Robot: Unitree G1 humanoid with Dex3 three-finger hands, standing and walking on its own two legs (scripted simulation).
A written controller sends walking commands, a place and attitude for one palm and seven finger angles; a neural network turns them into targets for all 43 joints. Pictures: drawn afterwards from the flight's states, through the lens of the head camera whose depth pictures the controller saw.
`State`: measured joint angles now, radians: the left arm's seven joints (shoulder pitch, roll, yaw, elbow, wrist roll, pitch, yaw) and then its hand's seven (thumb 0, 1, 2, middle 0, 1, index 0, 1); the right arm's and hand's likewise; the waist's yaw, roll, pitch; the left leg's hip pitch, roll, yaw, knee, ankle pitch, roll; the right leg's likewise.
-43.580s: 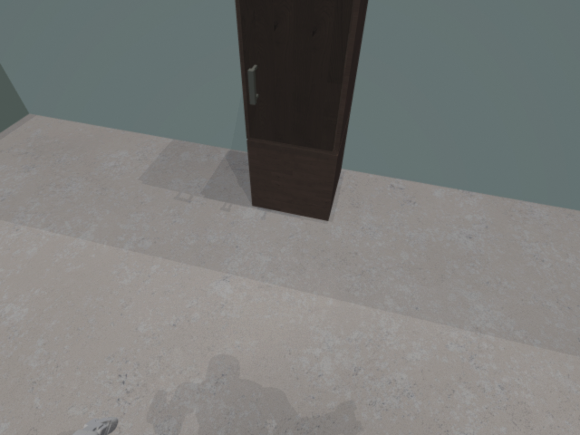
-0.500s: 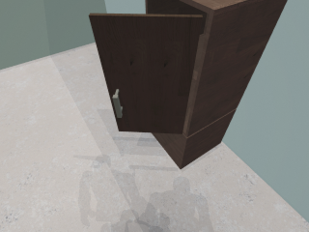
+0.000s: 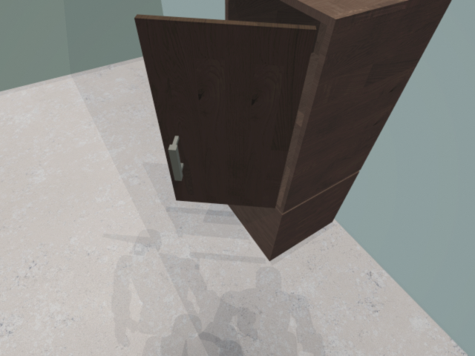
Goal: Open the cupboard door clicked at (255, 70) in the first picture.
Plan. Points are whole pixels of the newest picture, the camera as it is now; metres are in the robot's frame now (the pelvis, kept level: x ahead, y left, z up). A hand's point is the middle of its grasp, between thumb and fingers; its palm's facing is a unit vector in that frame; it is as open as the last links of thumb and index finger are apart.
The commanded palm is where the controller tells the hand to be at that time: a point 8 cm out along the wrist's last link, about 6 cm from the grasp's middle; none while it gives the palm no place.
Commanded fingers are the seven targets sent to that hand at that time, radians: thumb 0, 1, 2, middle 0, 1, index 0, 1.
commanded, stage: shuffle to correct the standing spot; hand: left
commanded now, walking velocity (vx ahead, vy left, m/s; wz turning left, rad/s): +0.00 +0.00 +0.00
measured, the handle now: (177, 158) +0.61 +0.21 -0.10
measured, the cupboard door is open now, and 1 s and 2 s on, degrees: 53 53 53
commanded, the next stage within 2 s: come to a stop and stand still in 0.26 s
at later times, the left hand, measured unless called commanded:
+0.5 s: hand out of the picture +0.05 +0.21 -0.19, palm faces +0.01 -0.98 -0.17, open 7.4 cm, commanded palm none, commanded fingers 0.00 0.90 0.90 -0.20 -0.30 -0.20 -0.30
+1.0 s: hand (153, 338) +0.18 +0.18 -0.17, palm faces +0.04 -0.97 -0.22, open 7.4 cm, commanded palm none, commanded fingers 0.00 0.90 0.90 -0.20 -0.30 -0.20 -0.30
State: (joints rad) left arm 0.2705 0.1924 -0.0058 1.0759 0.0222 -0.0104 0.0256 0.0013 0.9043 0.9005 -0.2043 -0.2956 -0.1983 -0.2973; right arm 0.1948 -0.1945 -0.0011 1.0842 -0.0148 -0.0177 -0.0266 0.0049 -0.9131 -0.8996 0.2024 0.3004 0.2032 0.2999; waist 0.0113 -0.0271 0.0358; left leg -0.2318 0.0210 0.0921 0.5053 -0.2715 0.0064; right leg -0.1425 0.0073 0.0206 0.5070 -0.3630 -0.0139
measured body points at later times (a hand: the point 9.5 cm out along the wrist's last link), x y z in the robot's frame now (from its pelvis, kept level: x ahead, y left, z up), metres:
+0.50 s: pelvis +0.07 +0.03 +0.00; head +0.11 +0.05 +0.44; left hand +0.05 +0.26 -0.17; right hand +0.06 -0.19 -0.15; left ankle +0.00 +0.11 -0.74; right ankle +0.01 -0.09 -0.67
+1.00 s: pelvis +0.09 -0.01 +0.00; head +0.13 +0.00 +0.44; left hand +0.18 +0.23 -0.15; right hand +0.17 -0.25 -0.15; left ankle +0.05 +0.13 -0.67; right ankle +0.15 -0.09 -0.74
